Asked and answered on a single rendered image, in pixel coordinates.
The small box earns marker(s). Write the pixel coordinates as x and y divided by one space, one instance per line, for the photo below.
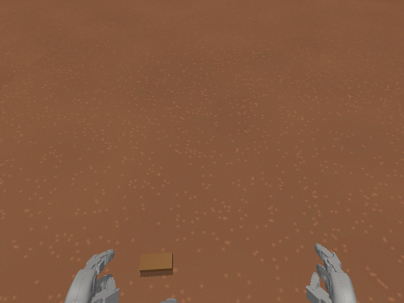
156 262

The right robot hand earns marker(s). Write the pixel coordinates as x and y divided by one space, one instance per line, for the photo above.
337 283

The left robot hand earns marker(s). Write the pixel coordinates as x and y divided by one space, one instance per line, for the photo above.
85 287

